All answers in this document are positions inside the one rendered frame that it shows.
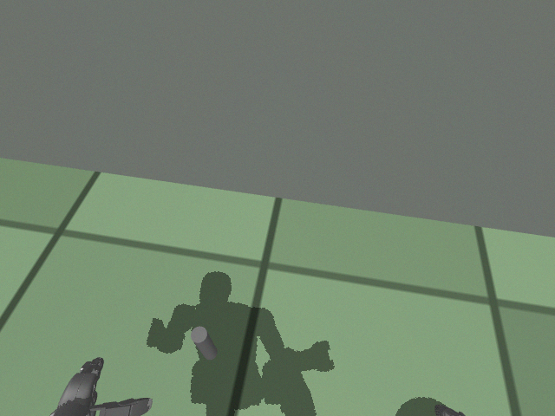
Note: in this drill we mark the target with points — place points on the can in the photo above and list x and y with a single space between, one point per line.
204 343

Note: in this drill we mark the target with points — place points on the left robot hand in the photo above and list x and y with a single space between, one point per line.
81 390

